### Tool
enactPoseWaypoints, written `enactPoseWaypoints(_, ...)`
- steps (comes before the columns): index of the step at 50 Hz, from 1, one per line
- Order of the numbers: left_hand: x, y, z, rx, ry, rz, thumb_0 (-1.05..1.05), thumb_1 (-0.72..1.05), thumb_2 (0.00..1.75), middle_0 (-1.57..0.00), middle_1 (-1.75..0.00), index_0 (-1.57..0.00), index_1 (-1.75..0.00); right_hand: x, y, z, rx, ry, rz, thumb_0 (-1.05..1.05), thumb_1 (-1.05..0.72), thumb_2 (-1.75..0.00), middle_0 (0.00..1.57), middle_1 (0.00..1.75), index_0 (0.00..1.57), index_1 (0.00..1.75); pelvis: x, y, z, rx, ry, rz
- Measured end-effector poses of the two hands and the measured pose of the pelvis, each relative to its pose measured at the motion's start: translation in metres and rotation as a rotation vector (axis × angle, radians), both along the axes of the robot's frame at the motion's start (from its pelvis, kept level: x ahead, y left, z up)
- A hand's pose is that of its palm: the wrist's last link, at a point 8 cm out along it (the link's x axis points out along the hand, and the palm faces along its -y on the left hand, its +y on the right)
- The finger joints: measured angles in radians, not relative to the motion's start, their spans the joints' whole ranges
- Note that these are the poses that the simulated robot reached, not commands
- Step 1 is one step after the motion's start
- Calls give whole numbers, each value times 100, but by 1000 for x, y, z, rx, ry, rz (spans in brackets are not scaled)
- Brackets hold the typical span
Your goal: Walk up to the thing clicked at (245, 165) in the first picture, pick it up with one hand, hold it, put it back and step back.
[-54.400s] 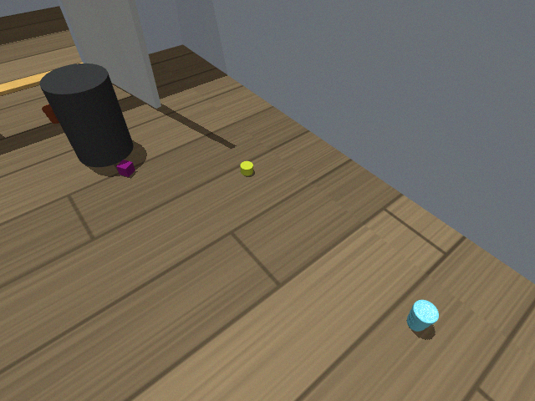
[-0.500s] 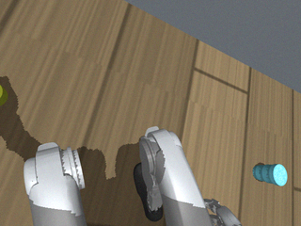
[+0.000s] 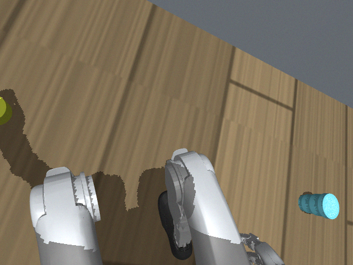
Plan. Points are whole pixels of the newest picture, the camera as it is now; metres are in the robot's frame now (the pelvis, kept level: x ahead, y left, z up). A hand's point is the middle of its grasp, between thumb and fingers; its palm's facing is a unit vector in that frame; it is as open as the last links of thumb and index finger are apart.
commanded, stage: rise first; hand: left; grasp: from above
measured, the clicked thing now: out of the picture +0.47 +0.36 -0.30
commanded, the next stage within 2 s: none
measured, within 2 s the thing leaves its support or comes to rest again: neither
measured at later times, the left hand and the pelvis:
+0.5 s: hand out of the picture +0.44 +0.38 -0.17, palm faces -0.41 -0.13 -0.90, open 13.9 cm; pelvis +0.00 +0.00 +0.00, yaw +0 degrees
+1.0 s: hand out of the picture +0.44 +0.38 -0.18, palm faces -0.42 -0.13 -0.90, open 13.8 cm; pelvis +0.00 +0.00 +0.00, yaw +0 degrees
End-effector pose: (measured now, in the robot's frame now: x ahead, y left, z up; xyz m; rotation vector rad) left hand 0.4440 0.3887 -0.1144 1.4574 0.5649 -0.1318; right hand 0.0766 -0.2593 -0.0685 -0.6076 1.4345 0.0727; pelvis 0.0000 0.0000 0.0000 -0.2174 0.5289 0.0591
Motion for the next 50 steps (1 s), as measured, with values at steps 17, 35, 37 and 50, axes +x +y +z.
enactPoseWaypoints(17,-2,-2,-4,-18,-2,-19,0,-50,99,-14,-97,-13,-98,0,1,1,-7,6,7,0,-90,-89,20,30,20,30,0,1,-1,-3,-5,0)
enactPoseWaypoints(35,0,-3,-6,-12,-3,-9,0,-48,97,-15,-96,-14,-96,-3,2,0,1,3,6,0,-90,-89,20,30,20,30,-1,1,-2,-2,-6,-2)
enactPoseWaypoints(37,0,-3,-6,-13,-5,-10,0,-48,97,-15,-96,-14,-96,-4,2,0,0,2,5,0,-90,-89,20,30,20,30,-1,1,-2,-2,-7,-2)
enactPoseWaypoints(50,-2,-5,-3,-3,-1,-11,0,-47,96,-16,-94,-15,-95,-3,0,-1,9,-7,6,0,-90,-89,20,30,20,30,-1,-1,-2,4,-8,-1)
